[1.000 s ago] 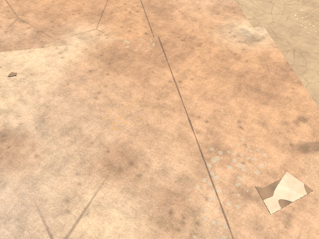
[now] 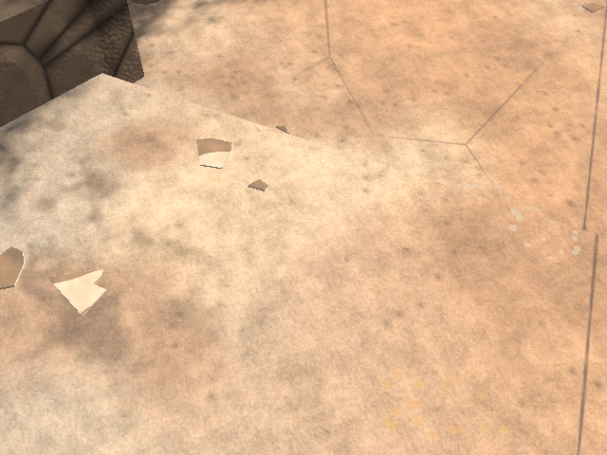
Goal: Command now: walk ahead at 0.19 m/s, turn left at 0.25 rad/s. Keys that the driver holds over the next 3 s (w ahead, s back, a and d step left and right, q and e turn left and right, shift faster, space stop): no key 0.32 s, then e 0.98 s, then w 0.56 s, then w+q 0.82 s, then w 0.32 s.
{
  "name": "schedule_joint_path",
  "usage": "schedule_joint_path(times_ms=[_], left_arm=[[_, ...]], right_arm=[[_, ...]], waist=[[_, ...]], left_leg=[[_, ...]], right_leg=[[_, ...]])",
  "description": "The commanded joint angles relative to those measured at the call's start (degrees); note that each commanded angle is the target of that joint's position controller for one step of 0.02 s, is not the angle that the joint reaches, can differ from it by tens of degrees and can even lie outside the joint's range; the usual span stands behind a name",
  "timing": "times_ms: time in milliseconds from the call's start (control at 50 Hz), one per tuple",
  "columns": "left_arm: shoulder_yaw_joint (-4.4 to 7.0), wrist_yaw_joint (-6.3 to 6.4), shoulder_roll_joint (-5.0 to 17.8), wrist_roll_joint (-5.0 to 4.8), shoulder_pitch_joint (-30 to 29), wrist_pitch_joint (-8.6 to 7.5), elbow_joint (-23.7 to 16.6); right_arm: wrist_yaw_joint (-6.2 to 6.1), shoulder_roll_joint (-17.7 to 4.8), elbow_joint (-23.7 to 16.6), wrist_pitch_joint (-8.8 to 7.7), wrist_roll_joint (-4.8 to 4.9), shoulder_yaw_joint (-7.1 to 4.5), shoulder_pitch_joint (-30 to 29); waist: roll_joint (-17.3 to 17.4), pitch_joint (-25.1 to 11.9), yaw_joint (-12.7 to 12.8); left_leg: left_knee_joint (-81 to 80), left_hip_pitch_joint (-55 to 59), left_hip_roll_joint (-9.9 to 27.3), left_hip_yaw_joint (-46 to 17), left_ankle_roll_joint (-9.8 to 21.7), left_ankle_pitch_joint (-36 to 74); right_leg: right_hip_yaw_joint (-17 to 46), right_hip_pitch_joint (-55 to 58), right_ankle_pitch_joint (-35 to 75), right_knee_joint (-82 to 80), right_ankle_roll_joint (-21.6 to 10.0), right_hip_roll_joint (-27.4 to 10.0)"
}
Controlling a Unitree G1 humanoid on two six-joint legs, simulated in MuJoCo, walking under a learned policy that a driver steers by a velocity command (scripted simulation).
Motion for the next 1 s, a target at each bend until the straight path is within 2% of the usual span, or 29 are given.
schedule_joint_path(times_ms=[20, 60, 120, 160, 180, 200, 220, 240, 260, 280, 300, 340, 380, 400, 480, 540, 580, 600, 620, 640, 660, 680, 700, 720, 740, 780, 880, 940, 1000], left_arm=[[0.32, -0.05, 2.1, 0.17, 4.6, 0.42, -0.9], [0.22, -0.62, 2.2, -0.19, 1.3, 0.23, -1.4], [0.56, -1.24, 3.2, -0.17, -1.2, 0.12, -2.0], [1.04, -1.50, 4.1, 0.37, -1.1, -0.06, -2.0], [1.22, -1.56, 4.1, 0.73, 0.9, -0.27, -1.3], [1.49, -1.35, 5.3, 1.27, 1.8, -0.53, -1.0], [1.82, -0.92, 8.3, 1.92, 1.3, -0.62, -1.8], [1.16, -0.64, 5.4, 1.97, 1.7, 0.07, -1.3], [0.23, -0.65, 1.4, 0.84, 2.2, 0.93, -0.9], [-0.37, -0.91, 0.3, 0.35, 1.4, 1.56, -0.3], [-0.40, -1.18, 0.8, 0.27, -0.1, 2.06, -0.3], [0.18, -1.80, 3.0, -0.13, -4.3, 2.46, -1.0], [0.85, -2.25, 4.7, -0.64, -4.1, 2.27, -1.2], [1.24, -2.13, 5.7, -0.85, -4.7, 2.15, -1.2], [1.96, -1.19, 5.2, -1.06, -2.9, 2.98, -1.3], [2.65, -0.19, 6.2, -0.85, -1.0, 4.21, -1.3], [3.00, 0.49, 6.8, -1.14, -2.7, 4.81, -2.0], [3.15, 0.82, 6.8, -1.50, -5.3, 5.23, -2.9], [3.08, 1.08, 6.0, -2.17, -7.9, 5.72, -3.9], [2.72, 0.87, 3.9, -2.64, -10.0, 5.78, -5.8], [2.93, 0.53, 4.5, -1.65, -9.2, 5.24, -5.5], [4.20, 0.32, 6.9, -0.96, -7.0, 4.95, -4.2], [4.67, 0.34, 6.7, -1.32, -3.2, 5.41, -2.4], [4.47, 0.49, 5.5, -1.46, -0.7, 6.06, -1.1], [4.08, 0.58, 4.1, -1.46, -0.5, 6.49, -0.9], [3.42, 0.28, 2.6, -2.14, -2.7, 6.93, -2.2], [2.00, -1.69, 0.8, -2.13, -8.5, 6.95, -6.9], [2.48, -2.31, 2.1, -2.15, -7.0, 7.21, -7.5], [3.26, -2.69, 2.8, -2.05, -4.4, 7.88, -7.5]], right_arm=[[-1.15, -8.6, -2.8, -0.47, 0.20, -2.19, -2.9], [-1.45, -8.5, -1.5, 0.05, 0.20, -2.00, -1.5], [-1.26, -7.9, 0.5, 0.44, 0.02, -1.55, -0.5], [-1.12, -7.4, 1.6, 0.56, 0.27, -1.26, -1.0], [-1.16, -6.8, 1.9, 0.63, 0.62, -0.96, -1.8], [-1.16, -5.8, 2.6, 0.40, 0.27, -0.62, 0.0], [-1.05, -4.6, 2.7, -0.19, -1.18, -0.28, 4.6], [-1.37, -2.8, 4.6, -0.15, -1.02, 0.30, 9.7], [-1.65, -4.2, 4.8, 0.59, -0.92, 0.23, 7.7], [-1.83, -5.0, 4.4, 1.60, -0.34, -0.13, 5.9], [-2.03, -4.6, 4.8, 2.78, -0.05, -0.18, 4.9], [-2.09, -5.3, 5.6, 4.57, -0.54, -0.41, 4.2], [-2.39, -7.5, 6.2, 4.88, -0.55, -1.17, 3.2], [-2.68, -7.2, 6.3, 4.78, -0.60, -1.35, 3.4], [-4.22, -5.5, 6.2, 4.67, -0.66, -1.77, 4.0], [-4.45, -3.6, 6.0, 4.76, -0.61, -1.76, 4.1], [-4.19, -3.1, 6.4, 4.40, -0.20, -1.72, 5.8], [-4.05, -3.5, 7.2, 4.14, 0.04, -1.85, 8.0], [-3.98, -5.5, 7.9, 4.02, -0.24, -2.33, 9.7], [-4.14, -10.6, 8.2, 4.00, -0.69, -3.67, 7.9], [-4.13, -11.3, 5.9, 3.39, -1.71, -3.86, 2.8], [-4.31, -9.0, 3.8, 2.65, -2.85, -3.09, 0.7], [-4.44, -8.2, 2.5, 2.07, -2.26, -2.87, -2.4], [-4.39, -7.7, 2.0, 1.53, -0.92, -2.77, -4.4], [-4.46, -7.2, 2.2, 1.33, -0.10, -2.54, -4.2], [-4.69, -7.0, 2.7, 1.97, -0.09, -2.46, -2.1], [-4.89, -10.0, 3.0, 3.55, -0.18, -3.39, 1.2], [-4.02, -11.4, 2.5, 3.51, 0.28, -3.95, -0.4], [-3.08, -11.7, 2.5, 2.79, 1.60, -4.25, -2.4]], waist=[[6.0, -9.9, 2.3], [6.2, -10.1, 0.5], [6.7, -9.0, -0.4], [7.0, -8.3, 0.3], [6.6, -8.5, 1.9], [4.5, -9.1, 1.9], [-1.0, -12.2, -1.3], [-6.7, -16.9, -2.0], [-7.8, -17.8, -0.1], [-7.4, -16.4, -0.1], [-6.4, -14.6, -0.7], [-3.9, -10.0, -1.4], [-0.3, -8.4, 0.1], [-1.0, -9.1, -0.3], [-2.4, -12.7, 0.3], [-6.2, -13.7, 0.8], [-7.6, -12.9, -0.3], [-6.7, -12.2, -1.9], [-3.3, -10.2, -2.8], [9.7, -4.6, -1.0], [15.7, -3.0, -0.7], [9.5, -4.5, 0.1], [5.1, -5.8, 2.4], [4.2, -5.2, 3.1], [5.3, -4.8, 2.7], [7.7, -3.9, 1.1], [9.8, -4.3, -2.5], [10.8, -4.9, -1.8], [11.3, -5.6, -0.2]], left_leg=[[-3.9, 1.2, 12.5, -4.3, 8.2, 39.4], [-3.6, 2.7, 12.6, -4.4, 7.1, 35.5], [-1.5, 5.6, 14.6, -7.1, 6.8, 30.7], [2.0, 6.9, 15.3, -9.2, 6.0, 28.4], [4.6, 6.6, 14.3, -9.4, 4.6, 25.4], [7.3, 5.3, 11.5, -8.7, 2.2, 20.9], [11.2, 1.1, 7.2, -7.2, -0.6, 9.4], [14.6, -3.6, 4.9, -5.5, -3.8, -5.5], [15.8, -3.7, 5.2, -4.4, -5.7, -14.7], [15.3, -4.0, 5.8, -4.1, -6.3, -16.5], [12.7, -3.1, 6.3, -3.8, -6.4, -15.1], [4.8, 2.1, 6.4, -3.4, -5.4, -7.9], [5.7, 2.6, 5.9, -2.5, -3.5, -5.3], [6.4, 2.9, 5.9, -1.9, -3.3, -3.6], [12.4, 2.5, 4.9, 0.8, -4.8, 1.0], [16.2, -2.2, 1.8, 1.1, -5.3, -11.5], [14.0, -2.8, 1.8, -0.4, -4.4, -17.1], [8.4, 1.1, 2.5, -0.6, -3.4, -14.0], [1.0, 6.1, 6.2, -3.2, -1.6, -10.8], [-3.6, 6.7, 15.1, -12.6, 2.8, -5.9], [-6.3, 6.6, 25.8, -21.0, 8.4, 10.3], [-4.5, 7.5, 27.8, -19.8, 10.2, 22.3], [-2.6, 9.4, 25.7, -15.2, 8.8, 26.8], [-1.2, 11.9, 23.6, -11.1, 6.9, 28.8], [-0.5, 14.0, 22.3, -8.1, 5.8, 31.3], [-0.5, 15.1, 19.9, -3.0, 5.1, 33.3], [-0.5, 17.6, 21.6, 0.9, 6.2, 31.6], [0.8, 14.7, 22.5, 3.2, 5.9, 32.7], [5.6, 13.6, 23.0, 5.0, 4.1, 33.7]], right_leg=[[-1.3, 8.9, 10.7, -9.6, 0.6, 1.2], [-1.1, 10.7, 17.0, -15.9, 0.2, 2.1], [-0.1, 11.5, 16.2, -21.3, -1.1, 2.8], [-0.2, 12.9, 13.3, -25.3, -2.8, 3.4], [-0.7, 16.6, 17.0, -30.0, -4.0, 3.8], [1.2, 22.1, 31.8, -33.4, -5.5, 1.8], [6.5, 30.8, 51.8, -29.9, -8.5, -4.5], [11.4, 37.8, 55.4, -27.7, -15.4, -9.4], [14.9, 37.0, 49.7, -29.4, -18.0, -11.2], [16.1, 34.6, 41.2, -31.1, -17.9, -11.1], [15.8, 31.9, 33.4, -32.0, -16.4, -9.7], [10.4, 23.4, 18.9, -32.5, -11.5, -4.3], [6.7, 21.4, 18.8, -30.7, -9.6, -0.5], [7.2, 21.8, 20.7, -29.8, -10.0, -0.4], [12.3, 23.5, 27.5, -28.6, -13.6, -1.9], [20.6, 26.0, 22.6, -33.0, -16.4, -5.2], [24.0, 25.0, 16.0, -35.6, -16.1, -6.6], [22.0, 21.0, 12.3, -35.5, -14.0, -4.8], [17.0, 13.6, 7.3, -32.3, -10.5, -1.0], [5.7, 2.7, -1.2, -24.5, -6.0, 7.0], [0.7, -2.1, -11.6, -12.0, -3.3, 10.2], [4.2, -2.3, -15.1, -0.4, -2.3, 8.6], [5.2, -2.1, -13.6, 4.9, -1.6, 8.6], [5.5, -4.1, -10.2, 7.3, -0.6, 7.8], [5.1, -5.6, -7.7, 8.4, 0.3, 7.1], [1.8, -5.4, -4.3, 6.2, 1.8, 6.7], [-3.3, 0.0, -3.6, -7.1, 2.0, 3.9], [-6.4, 6.7, -4.3, -12.6, 0.3, 4.3], [-8.4, 13.0, -2.4, -21.3, -2.6, 5.6]])
Next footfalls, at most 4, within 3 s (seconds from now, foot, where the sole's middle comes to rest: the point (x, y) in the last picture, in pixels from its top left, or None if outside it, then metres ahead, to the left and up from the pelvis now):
0.20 right None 0.23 -0.15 -0.78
1.04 right None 0.12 -0.18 -0.78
1.48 left None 0.21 0.03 -0.78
1.92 right None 0.29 -0.35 -0.78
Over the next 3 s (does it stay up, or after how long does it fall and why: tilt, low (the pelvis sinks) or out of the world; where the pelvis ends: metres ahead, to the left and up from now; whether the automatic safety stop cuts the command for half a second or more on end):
stays up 0.83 -0.42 -0.02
